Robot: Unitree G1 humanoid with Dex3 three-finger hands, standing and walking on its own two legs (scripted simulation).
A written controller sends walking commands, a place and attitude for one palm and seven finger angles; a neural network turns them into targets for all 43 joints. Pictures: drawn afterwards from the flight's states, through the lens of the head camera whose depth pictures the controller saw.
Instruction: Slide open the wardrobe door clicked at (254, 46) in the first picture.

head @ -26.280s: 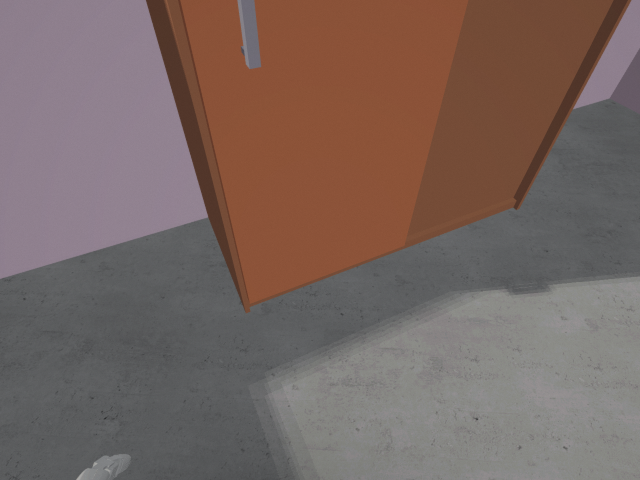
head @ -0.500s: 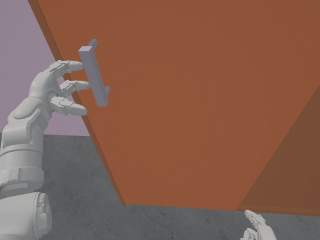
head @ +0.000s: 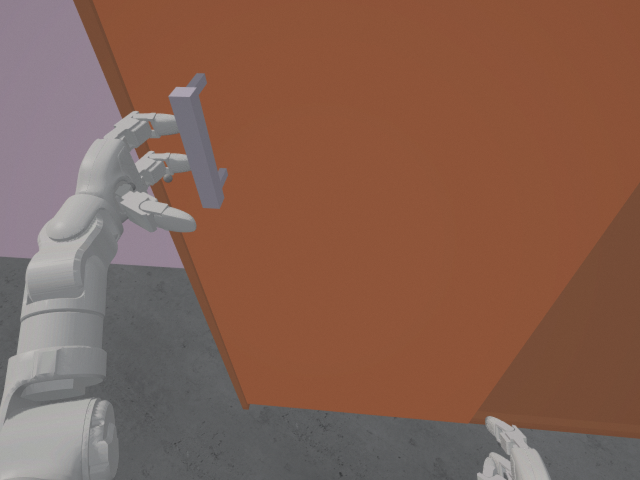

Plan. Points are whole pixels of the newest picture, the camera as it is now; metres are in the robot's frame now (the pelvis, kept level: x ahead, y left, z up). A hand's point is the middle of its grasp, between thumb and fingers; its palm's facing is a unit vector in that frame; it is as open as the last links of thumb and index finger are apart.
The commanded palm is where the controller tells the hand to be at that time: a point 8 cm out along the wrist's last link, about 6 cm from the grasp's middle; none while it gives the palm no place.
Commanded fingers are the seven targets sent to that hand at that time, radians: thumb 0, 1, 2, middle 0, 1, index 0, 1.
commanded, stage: feel for the door with the fingertips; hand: left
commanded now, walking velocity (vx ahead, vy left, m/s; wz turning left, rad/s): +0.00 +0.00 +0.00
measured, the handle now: (205, 143) +0.45 +0.18 +0.22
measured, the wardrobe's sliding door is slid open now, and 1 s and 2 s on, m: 0.00 0.00 0.00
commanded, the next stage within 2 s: slide the fingers in behind the handle in 0.70 s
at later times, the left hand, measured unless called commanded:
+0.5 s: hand (174, 161) +0.40 +0.19 +0.23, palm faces +0.00 -1.00 -0.02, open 14.0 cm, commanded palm +0.37 +0.25 +0.22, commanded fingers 0.00 -0.50 0.30 -0.30 -1.20 -0.30 -1.20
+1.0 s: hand (171, 161) +0.40 +0.20 +0.23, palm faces -0.01 -1.00 -0.01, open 14.0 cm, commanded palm +0.37 +0.25 +0.22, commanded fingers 0.00 -0.50 0.30 -0.30 -1.20 -0.30 -1.20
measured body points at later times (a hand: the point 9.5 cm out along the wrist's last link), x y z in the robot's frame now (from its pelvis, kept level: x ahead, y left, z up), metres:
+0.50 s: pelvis -0.01 +0.00 +0.00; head -0.02 -0.02 +0.45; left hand +0.39 +0.25 +0.23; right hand +0.15 -0.25 -0.10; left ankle +0.01 +0.11 -0.74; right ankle -0.04 -0.10 -0.74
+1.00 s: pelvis +0.00 +0.00 +0.00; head -0.02 -0.02 +0.45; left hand +0.39 +0.25 +0.23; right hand +0.14 -0.25 -0.10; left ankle +0.01 +0.11 -0.74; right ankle -0.04 -0.10 -0.74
